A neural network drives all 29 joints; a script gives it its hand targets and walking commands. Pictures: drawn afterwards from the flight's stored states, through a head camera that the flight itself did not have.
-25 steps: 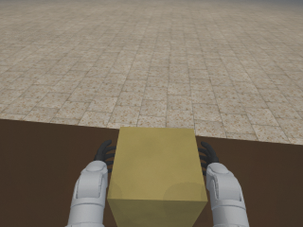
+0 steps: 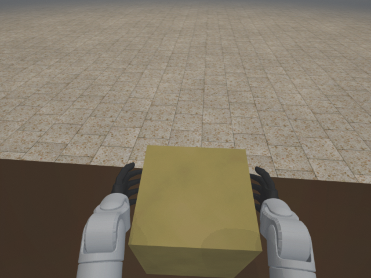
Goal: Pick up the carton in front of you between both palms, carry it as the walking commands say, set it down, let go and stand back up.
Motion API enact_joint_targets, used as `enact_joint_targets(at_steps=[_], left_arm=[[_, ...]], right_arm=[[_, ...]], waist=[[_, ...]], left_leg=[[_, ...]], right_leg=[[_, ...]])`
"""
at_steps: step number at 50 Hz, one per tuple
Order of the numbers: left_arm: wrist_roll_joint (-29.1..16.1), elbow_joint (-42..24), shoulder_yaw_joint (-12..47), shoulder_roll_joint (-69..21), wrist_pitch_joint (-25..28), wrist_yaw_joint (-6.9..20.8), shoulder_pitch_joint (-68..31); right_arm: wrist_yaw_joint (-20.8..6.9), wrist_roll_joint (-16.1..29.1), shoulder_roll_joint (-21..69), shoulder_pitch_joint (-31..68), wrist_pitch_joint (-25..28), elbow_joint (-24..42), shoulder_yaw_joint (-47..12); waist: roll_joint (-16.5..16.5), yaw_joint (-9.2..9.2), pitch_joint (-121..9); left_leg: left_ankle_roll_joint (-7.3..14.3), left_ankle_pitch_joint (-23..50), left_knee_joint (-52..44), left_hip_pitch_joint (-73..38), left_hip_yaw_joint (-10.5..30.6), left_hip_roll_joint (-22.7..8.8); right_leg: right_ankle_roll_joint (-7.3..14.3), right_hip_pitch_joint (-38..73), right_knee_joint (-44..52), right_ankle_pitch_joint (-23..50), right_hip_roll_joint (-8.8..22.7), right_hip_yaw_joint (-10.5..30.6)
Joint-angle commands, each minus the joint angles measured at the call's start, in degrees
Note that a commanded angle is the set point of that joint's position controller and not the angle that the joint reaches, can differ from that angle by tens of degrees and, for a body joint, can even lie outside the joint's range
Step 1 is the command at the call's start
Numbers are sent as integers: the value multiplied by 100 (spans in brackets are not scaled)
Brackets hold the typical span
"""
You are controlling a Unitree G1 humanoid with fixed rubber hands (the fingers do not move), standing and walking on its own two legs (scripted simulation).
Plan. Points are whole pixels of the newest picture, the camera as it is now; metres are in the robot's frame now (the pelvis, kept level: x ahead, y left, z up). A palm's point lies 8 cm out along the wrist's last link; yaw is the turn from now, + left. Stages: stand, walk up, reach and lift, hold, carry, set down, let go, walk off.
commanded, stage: carry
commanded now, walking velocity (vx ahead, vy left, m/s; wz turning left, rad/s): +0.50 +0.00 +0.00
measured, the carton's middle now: (192, 215) +0.29 -0.01 +0.02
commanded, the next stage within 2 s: none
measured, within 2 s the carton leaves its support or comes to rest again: neither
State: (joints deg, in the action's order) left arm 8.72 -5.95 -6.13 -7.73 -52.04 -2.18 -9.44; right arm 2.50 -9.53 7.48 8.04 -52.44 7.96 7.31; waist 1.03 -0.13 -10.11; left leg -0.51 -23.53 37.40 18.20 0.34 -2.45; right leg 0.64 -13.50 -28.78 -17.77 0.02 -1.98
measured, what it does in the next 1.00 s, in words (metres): walks ahead: left foot, then right foot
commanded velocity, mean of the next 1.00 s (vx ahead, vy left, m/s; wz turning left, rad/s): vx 0.50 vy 0.00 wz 0.00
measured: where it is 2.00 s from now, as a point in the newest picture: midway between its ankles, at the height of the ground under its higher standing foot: (186, 164)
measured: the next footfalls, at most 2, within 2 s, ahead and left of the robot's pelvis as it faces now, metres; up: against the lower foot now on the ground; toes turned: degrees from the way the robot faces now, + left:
left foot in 0.20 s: +0.18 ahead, +0.10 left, +0.00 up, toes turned +10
right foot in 0.60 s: +0.48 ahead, -0.13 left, +0.00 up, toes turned -15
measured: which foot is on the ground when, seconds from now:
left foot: up 0.00-0.18, down 0.20-0.64, up 0.66-1.00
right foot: down 0.00-0.22, up 0.24-0.58, down 0.60-1.00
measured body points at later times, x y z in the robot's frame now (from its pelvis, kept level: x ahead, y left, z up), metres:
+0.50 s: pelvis +0.24 +0.00 +0.01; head +0.21 +0.01 +0.46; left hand +0.49 +0.14 +0.08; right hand +0.46 -0.17 +0.08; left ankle +0.14 +0.09 -0.73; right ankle +0.34 -0.13 -0.70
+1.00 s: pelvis +0.56 -0.04 +0.01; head +0.54 -0.05 +0.46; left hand +0.80 +0.11 +0.09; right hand +0.79 -0.20 +0.09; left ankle +0.70 +0.10 -0.69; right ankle +0.44 -0.12 -0.73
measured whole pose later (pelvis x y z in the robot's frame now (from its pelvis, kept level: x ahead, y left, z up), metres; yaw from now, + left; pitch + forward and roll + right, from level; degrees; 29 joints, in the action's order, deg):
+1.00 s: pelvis +0.56 -0.04 +0.01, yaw +0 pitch +4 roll +1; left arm 0.6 -29.3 -1.5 -7.8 -62.5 -7.9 5.3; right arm 8.0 -2.3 7.8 -5.8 -63.2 30.6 2.1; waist 0.7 1.0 -7.5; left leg 0.0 -3.4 37.9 36.4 -8.1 -6.8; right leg 0.9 -0.1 -13.0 -16.7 1.9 -14.1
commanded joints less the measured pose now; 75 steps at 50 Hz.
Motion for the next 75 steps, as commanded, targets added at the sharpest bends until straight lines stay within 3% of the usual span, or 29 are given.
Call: enact_joint_targets(at_steps=[1, 4, 7, 9, 10, 11, 12, 14, 16, 19, 27, 30, 31, 32, 33, 35, 37, 41, 44, 52, 55, 56, 57, 58, 59, 61, 62, 67, 75], left_arm=[[-1608, -1036, 3634, -4745, -258, 749, -2278], [-1781, -1840, 3794, -4666, -611, 447, -1880], [-1886, -2410, 3802, -4491, -939, 187, -1370], [-1912, -2679, 3752, -4322, -1109, 15, -1015], [-1933, -2836, 3723, -4198, -1188, -74, -947], [-1978, -2984, 3682, -4100, -1280, -159, -941], [-2033, -3174, 3692, -3885, -1363, -240, -1220], [-2115, -3203, 3586, -3841, -1385, -345, -1412], [-2016, -2920, 3338, -3912, -1342, -491, -1150], [-1660, -2634, 3031, -3826, -1231, -756, -685], [-1547, -2692, 3056, -3523, -1111, -899, -372], [-1664, -2798, 3256, -3538, -1111, -751, -147], [-1663, -2843, 3312, -3541, -1128, -700, -38], [-1680, -2842, 3345, -3448, -1138, -663, -36], [-1737, -2776, 3383, -3530, -1142, -607, -3], [-1849, -3010, 3541, -3807, -1090, -451, -328], [-1911, -2984, 3742, -4139, -1010, -286, -631], [-1959, -2829, 3862, -4124, -912, -75, -471], [-1900, -2845, 3795, -3949, -914, -88, -272], [-1677, -2728, 3286, -3122, -1019, -569, -935], [-1700, -2601, 3144, -2867, -1017, -811, -1525], [-1705, -2566, 3111, -2789, -1014, -881, -1710], [-1668, -2489, 3037, -2767, -1016, -949, -1849], [-1694, -2425, 2972, -2822, -1005, -986, -1890], [-1703, -2285, 2945, -2915, -973, -1012, -2152], [-1659, -1975, 2867, -3334, -849, -999, -2662], [-1583, -1769, 2831, -3491, -769, -975, -2813], [-1253, -863, 2615, -3745, -423, -949, -3459], [-1277, -166, 2467, -3852, -286, -914, -4089]], right_arm=[[-837, 1822, 4910, 2904, -264, 1001, -4128], [-552, 2008, 4821, 2153, -597, 1489, -4157], [-208, 1943, 4670, 1448, -907, 1997, -3990], [20, 1850, 4527, 1061, -1058, 2244, -3763], [131, 1812, 4443, 775, -1129, 2307, -3636], [260, 1716, 4236, 566, -1192, 2355, -3492], [395, 1602, 4037, 695, -1205, 2323, -3319], [553, 1707, 4029, 1066, -1239, 2649, -3264], [659, 1809, 4061, 1287, -1231, 2756, -3346], [758, 1906, 3840, 1170, -1164, 2697, -3330], [775, 1947, 3563, 651, -1079, 2599, -3391], [669, 1937, 3571, 530, -1095, 2754, -3536], [638, 1921, 3478, 465, -1113, 2794, -3574], [596, 1919, 3426, 444, -1153, 2979, -3662], [546, 1944, 3375, 550, -1183, 3057, -3712], [429, 1922, 3750, 646, -1129, 2890, -3761], [319, 1801, 4143, 582, -1017, 2635, -3774], [270, 1529, 4307, 372, -861, 2450, -3806], [305, 1509, 4185, 280, -870, 2511, -3827], [616, 1714, 3268, 1197, -1018, 2711, -3520], [800, 1712, 2936, 1515, -986, 2342, -3117], [855, 1707, 2826, 1490, -960, 2122, -2974], [898, 1692, 2704, 1614, -945, 2047, -2844], [921, 1744, 2709, 1842, -898, 1934, -2846], [916, 1844, 2895, 1997, -850, 1888, -2851], [843, 1929, 3367, 2576, -721, 1670, -2971], [789, 1951, 3583, 2888, -634, 1597, -3057], [688, 1963, 3827, 4012, -313, 953, -3132], [831, 1597, 3866, 4230, -174, 30, -2711]], waist=[[-1184, 186, -52], [-939, 179, -516], [-1142, 143, -654], [-735, 79, -862], [-377, -6, -1098], [757, -125, -1201], [1511, -175, -967], [491, -139, -573], [-71, -95, -494], [262, -85, -361], [826, -88, 207], [557, 62, -244], [203, 171, -650], [-1275, 224, -1103], [-1866, 194, -1045], [-802, 151, -935], [-247, 74, -776], [-756, 70, -482], [-779, 82, -167], [-1022, 212, 565], [-845, -148, 16], [-351, -351, -492], [586, -453, -1006], [1981, -301, -1387], [1792, -282, -1337], [566, -278, -1324], [259, -245, -1241], [333, -135, -1186], [417, -367, -598]], left_leg=[[21, -763, 835, 2815, -502, -4], [32, -36, 152, 2208, -834, 126], [33, 744, -741, 1026, -1168, 342], [115, 1322, -1541, -1078, -1434, 490], [236, 1073, -1553, -2314, -951, 35], [623, -509, -2272, -3136, 1213, -1392], [1299, -719, -2729, -3318, 3094, -2467], [1471, 45, -2611, -2522, 2632, -2293], [1146, 107, -2872, -1930, 1604, -1949], [921, 694, -3071, -1569, 514, -1520], [602, 2246, -2683, -1524, -676, -1179], [289, 3571, -843, -1109, -1388, -826], [133, 2955, 268, -316, -1399, -682], [-150, 1583, 2176, 1121, -1244, -119], [-100, -241, 3215, 2111, -663, 254], [201, 33, 3869, 2347, -79, -340], [204, 723, 3122, 1975, 10, -648], [74, 1282, 1887, 1820, -468, -551], [1, 1712, 903, 2164, -720, -503], [282, 2180, -376, 1758, -1116, -178], [437, 1722, -596, 73, -1507, 242], [396, 1331, -721, -1134, -1540, 420], [613, 84, -1173, -2176, 382, -755], [1303, -221, -2135, -3185, 3090, -2024], [1384, 341, -2322, -2990, 3125, -2015], [1245, 1621, -1808, -2495, 2035, -1777], [1153, 1870, -1799, -2130, 1603, -1638], [1238, 1855, -1987, -1743, 623, -1359], [1102, 3682, -1698, -2069, -336, -803]], right_leg=[[1180, 2047, 1527, 830, 2044, 2839], [920, 2092, 1273, 1976, 1630, 1656], [719, 1528, 1111, 1571, 1353, 883], [453, 260, 268, 1392, 1074, 183], [268, -728, -478, 954, 949, -69], [-27, -2024, -1962, -247, 540, -482], [-59, -3243, -3006, -1183, 47, -469], [155, -3451, -3826, -959, 710, 100], [80, -3075, -3363, -282, 933, 132], [-135, -2560, -2211, 200, 710, -305], [-25, -1535, -199, 1345, 377, -1077], [67, 339, 171, 792, -130, -1650], [133, 1527, 250, 485, 374, -924], [823, 2551, 1134, -1063, 2087, 2002], [1277, 2736, 1914, -480, 2595, 3388], [1153, 2172, 1578, 801, 2356, 2269], [735, 1367, 1747, 607, 2042, 1253], [580, 981, 2198, 219, 1717, 244], [638, 1321, 2272, 813, 1597, -131], [611, 1481, 1735, 2018, 1406, -735], [400, 1239, 211, 3457, 1247, -1122], [262, 833, -1123, 3268, 906, -1259], [56, -261, -2752, 1928, 576, -1111], [-134, -2008, -4291, -884, -263, -555], [44, -2376, -5086, -1013, -51, 132], [268, -2610, -5230, -518, 400, 349], [293, -2593, -4942, -260, 528, 361], [214, -2735, -3976, 320, 568, 55], [207, -2593, -1047, 1434, 232, -576]])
